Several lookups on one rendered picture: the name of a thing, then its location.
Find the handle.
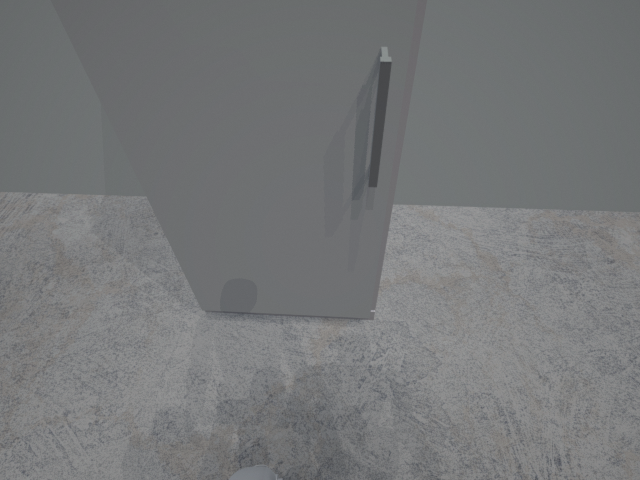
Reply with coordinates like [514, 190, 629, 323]
[368, 47, 392, 187]

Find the fridge door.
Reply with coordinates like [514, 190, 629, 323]
[51, 0, 418, 318]

